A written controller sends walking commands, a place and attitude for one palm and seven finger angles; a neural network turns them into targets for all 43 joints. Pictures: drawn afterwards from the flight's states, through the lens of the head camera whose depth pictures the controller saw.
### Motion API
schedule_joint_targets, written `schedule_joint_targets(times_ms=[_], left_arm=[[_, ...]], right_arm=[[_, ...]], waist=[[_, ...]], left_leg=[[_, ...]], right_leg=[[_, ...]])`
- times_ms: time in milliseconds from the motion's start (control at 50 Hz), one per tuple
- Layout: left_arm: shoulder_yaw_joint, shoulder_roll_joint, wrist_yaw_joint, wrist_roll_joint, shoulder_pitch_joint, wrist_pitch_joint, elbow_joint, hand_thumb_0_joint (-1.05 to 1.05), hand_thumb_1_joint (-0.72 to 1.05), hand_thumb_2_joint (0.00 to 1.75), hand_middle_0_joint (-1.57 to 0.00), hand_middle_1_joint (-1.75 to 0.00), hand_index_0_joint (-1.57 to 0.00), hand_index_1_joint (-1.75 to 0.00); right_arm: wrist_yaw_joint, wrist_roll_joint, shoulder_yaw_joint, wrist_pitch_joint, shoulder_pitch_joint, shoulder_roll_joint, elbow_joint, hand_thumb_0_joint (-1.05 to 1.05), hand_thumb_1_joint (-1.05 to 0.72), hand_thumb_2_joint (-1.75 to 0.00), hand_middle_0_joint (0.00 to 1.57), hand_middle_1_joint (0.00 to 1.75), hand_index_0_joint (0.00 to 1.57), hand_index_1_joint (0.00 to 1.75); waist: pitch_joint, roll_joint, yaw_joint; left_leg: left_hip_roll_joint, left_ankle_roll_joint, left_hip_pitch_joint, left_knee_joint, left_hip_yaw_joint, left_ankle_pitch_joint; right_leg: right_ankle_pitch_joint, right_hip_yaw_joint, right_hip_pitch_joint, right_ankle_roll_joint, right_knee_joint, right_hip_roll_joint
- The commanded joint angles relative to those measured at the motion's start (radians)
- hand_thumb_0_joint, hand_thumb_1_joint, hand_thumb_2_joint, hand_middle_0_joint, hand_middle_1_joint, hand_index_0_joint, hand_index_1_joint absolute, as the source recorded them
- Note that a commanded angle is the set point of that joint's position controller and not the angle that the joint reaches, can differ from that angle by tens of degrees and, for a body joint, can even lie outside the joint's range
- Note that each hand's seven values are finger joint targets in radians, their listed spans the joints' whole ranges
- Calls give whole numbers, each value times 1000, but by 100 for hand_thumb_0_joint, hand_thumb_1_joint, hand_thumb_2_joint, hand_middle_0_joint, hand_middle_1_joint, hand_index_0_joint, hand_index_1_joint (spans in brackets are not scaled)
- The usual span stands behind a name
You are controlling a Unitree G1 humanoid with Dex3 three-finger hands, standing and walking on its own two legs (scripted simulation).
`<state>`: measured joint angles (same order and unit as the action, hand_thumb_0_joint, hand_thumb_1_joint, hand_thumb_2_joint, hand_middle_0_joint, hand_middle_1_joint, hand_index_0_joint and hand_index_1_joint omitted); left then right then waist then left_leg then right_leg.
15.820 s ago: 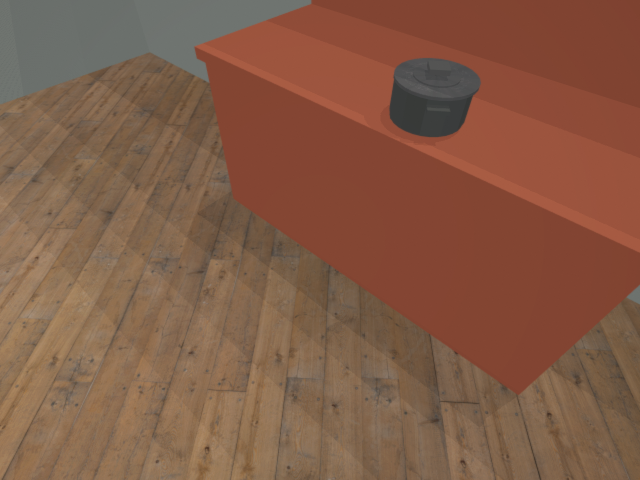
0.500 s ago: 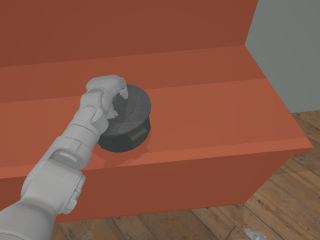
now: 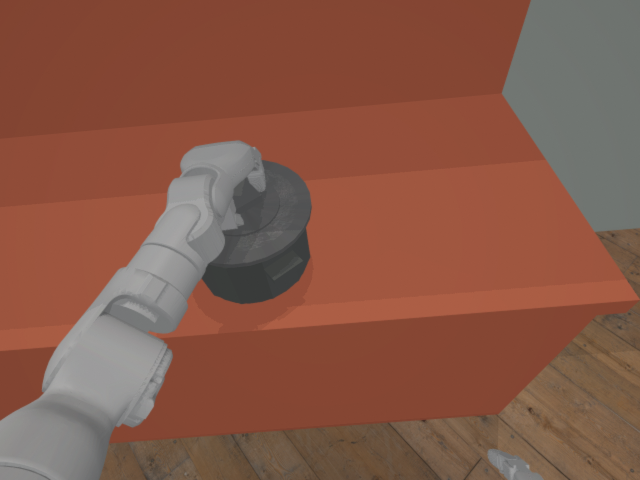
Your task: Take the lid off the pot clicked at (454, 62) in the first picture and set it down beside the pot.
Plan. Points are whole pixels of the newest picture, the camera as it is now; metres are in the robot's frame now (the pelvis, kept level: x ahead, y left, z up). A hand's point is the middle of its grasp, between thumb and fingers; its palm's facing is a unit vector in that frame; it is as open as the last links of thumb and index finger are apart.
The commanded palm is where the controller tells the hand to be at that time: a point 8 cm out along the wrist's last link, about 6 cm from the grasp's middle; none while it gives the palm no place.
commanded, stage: lift the lid straight up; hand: left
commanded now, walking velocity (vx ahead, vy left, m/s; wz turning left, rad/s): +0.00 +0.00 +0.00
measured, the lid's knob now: (238, 196) +0.48 +0.12 +0.09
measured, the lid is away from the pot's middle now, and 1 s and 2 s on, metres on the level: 0.01 0.01 0.03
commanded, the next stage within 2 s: move the lid sideways beside the pot in 1.56 s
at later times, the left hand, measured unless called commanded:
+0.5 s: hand (227, 175) +0.45 +0.12 +0.15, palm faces -0.25 -0.05 -0.97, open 8.7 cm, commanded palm +0.44 +0.12 +0.23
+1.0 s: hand (220, 146) +0.46 +0.12 +0.19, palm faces -0.24 -0.06 -0.97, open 8.7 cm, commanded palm +0.45 +0.12 +0.27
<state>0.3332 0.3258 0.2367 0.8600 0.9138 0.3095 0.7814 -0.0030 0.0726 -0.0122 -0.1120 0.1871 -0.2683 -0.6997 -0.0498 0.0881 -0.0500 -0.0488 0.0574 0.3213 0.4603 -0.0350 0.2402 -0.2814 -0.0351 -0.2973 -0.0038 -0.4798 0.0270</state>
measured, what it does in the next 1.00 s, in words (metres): stands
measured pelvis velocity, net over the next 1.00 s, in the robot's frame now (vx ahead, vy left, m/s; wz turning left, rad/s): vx -0.01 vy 0.00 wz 0.01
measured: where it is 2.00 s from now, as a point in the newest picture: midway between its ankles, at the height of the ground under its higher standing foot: outside the picture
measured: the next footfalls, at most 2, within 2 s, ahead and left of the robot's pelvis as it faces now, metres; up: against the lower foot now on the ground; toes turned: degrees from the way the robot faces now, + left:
none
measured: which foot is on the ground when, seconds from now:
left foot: down 0.00-1.00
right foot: down 0.00-1.00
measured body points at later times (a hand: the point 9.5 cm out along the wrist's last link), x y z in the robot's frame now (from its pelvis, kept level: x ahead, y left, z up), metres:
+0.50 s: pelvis +0.00 +0.00 +0.00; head +0.02 -0.04 +0.45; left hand +0.46 +0.12 +0.21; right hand +0.12 -0.25 -0.13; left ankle -0.01 +0.08 -0.74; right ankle -0.03 -0.12 -0.74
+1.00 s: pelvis -0.01 +0.00 +0.00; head +0.02 -0.03 +0.45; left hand +0.47 +0.12 +0.25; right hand +0.12 -0.25 -0.13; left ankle -0.01 +0.08 -0.74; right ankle -0.03 -0.12 -0.74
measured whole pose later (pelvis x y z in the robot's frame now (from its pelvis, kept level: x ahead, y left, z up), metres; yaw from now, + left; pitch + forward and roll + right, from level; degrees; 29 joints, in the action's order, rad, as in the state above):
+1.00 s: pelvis -0.01 +0.00 +0.00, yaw +1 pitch +5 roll +0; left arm 0.34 0.35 0.38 0.88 1.15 0.36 0.84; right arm -0.02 0.07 -0.03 -0.06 0.18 -0.28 -0.70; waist -0.03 0.08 -0.05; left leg -0.06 0.06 0.29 0.42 -0.03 0.21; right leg -0.27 -0.04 -0.27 -0.01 -0.46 0.03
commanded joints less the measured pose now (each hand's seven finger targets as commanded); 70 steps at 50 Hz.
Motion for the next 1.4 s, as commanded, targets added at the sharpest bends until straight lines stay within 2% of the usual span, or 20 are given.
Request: schedule_joint_targets(times_ms=[0,80,160,200,280,400,440,500,580,640,780,860,900,940,980,1160,1180,1300,1360,1380], left_arm=[[-120,247,-51,41,634,-16,-265,0,46,112,-83,-98,-81,-95],[-110,229,-37,38,614,8,-169,0,46,112,-83,-98,-81,-95],[-142,277,-23,33,678,-6,-271,0,46,112,-83,-98,-81,-95],[-91,222,-12,41,672,9,-205,0,46,112,-83,-98,-81,-95],[-121,260,-3,36,693,-3,-268,0,46,112,-83,-98,-81,-95],[-130,270,12,41,691,28,-216,0,46,112,-83,-98,-81,-95],[-82,225,21,42,739,35,-214,0,46,112,-83,-98,-81,-95],[-118,271,23,48,780,20,-269,0,46,112,-83,-98,-81,-95],[-166,323,29,47,767,26,-220,0,46,112,-83,-98,-81,-95],[-90,238,40,53,794,39,-225,0,46,112,-83,-98,-81,-95],[-134,302,69,56,835,46,-173,0,46,112,-83,-98,-81,-95],[-74,228,88,48,876,27,-249,0,46,112,-83,-98,-81,-95],[-126,296,87,57,862,41,-166,0,46,112,-83,-98,-81,-95],[-91,259,94,51,892,51,-127,0,46,112,-83,-98,-81,-95],[-143,327,89,60,935,34,-177,0,46,112,-83,-98,-81,-95],[-93,243,117,50,902,47,-160,0,46,112,-83,-98,-81,-95],[-139,303,117,61,915,51,-165,0,46,112,-83,-98,-81,-95],[-120,297,128,72,970,62,-201,0,46,112,-83,-98,-81,-95],[-122,289,128,57,965,53,-256,0,46,112,-83,-98,-81,-95],[-150,324,128,77,931,63,-203,0,46,112,-83,-98,-81,-95]], right_arm=[[-6,0,34,42,-43,-106,128,0,-90,-90,20,30,20,30],[-6,4,26,32,-56,-110,127,0,-90,-90,20,30,20,30],[-10,0,28,49,-59,-110,146,0,-90,-90,20,30,20,30],[-9,4,29,43,-51,-107,130,0,-90,-90,20,30,20,30],[-10,0,30,60,-59,-109,145,0,-90,-90,20,30,20,30],[-5,4,25,52,-61,-114,133,0,-90,-90,20,30,20,30],[-7,7,22,53,-68,-110,131,0,-90,-90,20,30,20,30],[-10,1,25,71,-68,-109,139,0,-90,-90,20,30,20,30],[-12,-3,21,74,-62,-116,133,0,-90,-90,20,30,20,30],[-6,3,22,76,-70,-107,136,0,-90,-90,20,30,20,30],[-15,-1,17,75,-66,-117,133,0,-90,-90,20,30,20,30],[-11,-3,23,94,-66,-104,150,0,-90,-90,20,30,20,30],[-14,-2,19,87,-53,-117,127,0,-90,-90,20,30,20,30],[-16,2,16,85,-47,-114,117,0,-90,-90,20,30,20,30],[-20,-6,15,100,-50,-117,130,0,-90,-90,20,30,20,30],[-2,-7,27,110,-41,-115,132,0,-90,-90,20,30,20,30],[-1,-9,24,106,-44,-121,127,0,-90,-90,20,30,20,30],[2,-5,21,101,-55,-116,130,0,-90,-90,20,30,20,30],[4,-9,26,115,-67,-114,148,0,-90,-90,20,30,20,30],[5,-11,22,107,-67,-115,137,0,-90,-90,20,30,20,30]], waist=[[-465,-95,-13],[-379,-129,-11],[-471,-110,-7],[-408,-123,-20],[-469,-102,-10],[-400,-133,-4],[-386,-122,-15],[-463,-98,-8],[-438,-146,1],[-426,-103,-6],[-414,-146,-9],[-467,-111,-17],[-425,-127,-13],[-381,-153,-21],[-452,-111,-9],[-453,-118,-12],[-455,-141,-2],[-443,-135,-5],[-509,-108,2],[-486,-123,8]], left_leg=[[18,15,-301,3,73,-421],[11,16,-228,-15,58,-336],[10,20,-284,-4,68,-390],[11,18,-268,-12,63,-349],[8,21,-303,-5,70,-387],[6,18,-255,-22,67,-346],[5,16,-263,-29,69,-320],[8,16,-317,-15,81,-376],[5,20,-267,-21,72,-360],[4,16,-294,-25,74,-365],[1,21,-263,-32,70,-331],[5,21,-333,-15,87,-414],[2,19,-298,-28,81,-360],[1,17,-270,-42,80,-310],[0,18,-301,-36,88,-332],[8,15,-329,-17,97,-478],[9,13,-320,-24,97,-456],[9,12,-327,-28,96,-470],[11,13,-370,-12,106,-537],[12,12,-351,-14,100,-519]], right_leg=[[446,-3,88,37,13,-33],[415,-3,84,37,24,-29],[456,7,121,38,23,-25],[420,-2,80,35,29,-31],[450,6,110,36,24,-28],[430,-2,107,37,30,-29],[400,-6,79,37,34,-30],[421,-1,97,40,23,-30],[450,3,132,37,31,-26],[427,-2,93,39,30,-27],[430,4,114,37,41,-23],[443,1,92,40,39,-24],[424,1,96,39,42,-28],[391,-6,76,37,49,-29],[403,4,105,41,43,-24],[460,-4,88,42,45,-24],[459,-4,103,41,40,-27],[462,-7,97,41,41,-29],[476,-1,111,44,40,-23],[471,-1,109,44,35,-27]])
